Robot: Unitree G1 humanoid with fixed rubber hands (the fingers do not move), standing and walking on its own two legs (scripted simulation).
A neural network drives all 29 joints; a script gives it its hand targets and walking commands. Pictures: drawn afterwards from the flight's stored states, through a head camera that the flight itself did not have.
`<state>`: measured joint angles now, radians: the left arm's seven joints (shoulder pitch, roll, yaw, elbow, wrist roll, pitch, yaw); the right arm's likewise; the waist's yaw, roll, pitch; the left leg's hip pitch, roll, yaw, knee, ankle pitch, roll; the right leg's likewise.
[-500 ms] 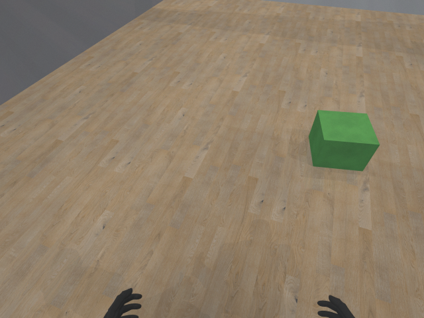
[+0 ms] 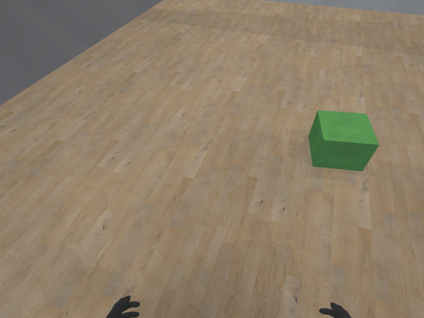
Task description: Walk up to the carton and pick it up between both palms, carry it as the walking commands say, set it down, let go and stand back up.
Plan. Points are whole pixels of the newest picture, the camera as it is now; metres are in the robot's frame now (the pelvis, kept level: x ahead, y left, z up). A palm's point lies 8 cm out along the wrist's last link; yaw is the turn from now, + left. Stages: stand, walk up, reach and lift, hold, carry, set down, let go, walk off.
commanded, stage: walk up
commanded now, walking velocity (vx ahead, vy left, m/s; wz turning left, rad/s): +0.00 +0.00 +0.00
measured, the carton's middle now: (339, 140) +1.24 -0.72 -0.65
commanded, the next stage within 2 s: none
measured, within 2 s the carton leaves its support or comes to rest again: neither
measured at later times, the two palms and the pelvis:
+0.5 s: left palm (158, 294) +0.21 +0.15 -0.12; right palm out of the picture +0.08 -0.38 -0.14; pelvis +0.09 -0.10 -0.03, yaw -16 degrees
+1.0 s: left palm (234, 167) +0.54 -0.02 -0.09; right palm out of the picture +0.15 -0.39 -0.09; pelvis +0.30 -0.17 +0.01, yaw -28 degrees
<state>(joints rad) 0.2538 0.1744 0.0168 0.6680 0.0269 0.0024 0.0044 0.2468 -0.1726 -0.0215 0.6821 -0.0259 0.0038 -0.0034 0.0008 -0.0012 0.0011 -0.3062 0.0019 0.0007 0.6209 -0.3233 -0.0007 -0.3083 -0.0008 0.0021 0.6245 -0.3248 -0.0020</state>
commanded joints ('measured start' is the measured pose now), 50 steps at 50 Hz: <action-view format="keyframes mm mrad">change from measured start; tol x32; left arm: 1 -2 83 24 -64 0 -14 3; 22 458 291 74 58 19 -48 -30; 50 -21 70 -6 -38 20 -57 -77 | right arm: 1 -4 -83 -23 -64 0 -14 -3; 50 274 -207 -16 69 -8 -106 8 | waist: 1 0 1 -31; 16 11 177 109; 22 195 -365 -36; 50 -29 152 83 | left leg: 1 13 43 -59 -107 140 35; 5 15 44 -60 -111 142 36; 8 320 459 -517 -380 -676 268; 17 -66 357 164 -402 -372 129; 24 -581 93 -92 765 -343 56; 36 139 -28 148 59 28 15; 40 180 497 -859 -481 -707 202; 50 99 218 83 -299 298 132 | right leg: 1 6 -45 60 -110 142 -35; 5 8 -46 62 -114 144 -36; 6 -205 -20 134 14 -297 -80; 9 -745 -92 115 504 -196 5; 20 131 21 -211 90 -10 23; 24 179 -390 939 -464 -816 -267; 35 -287 -165 182 -253 -451 -150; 40 -619 20 124 701 -230 -13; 50 -196 -10 -110 111 180 -9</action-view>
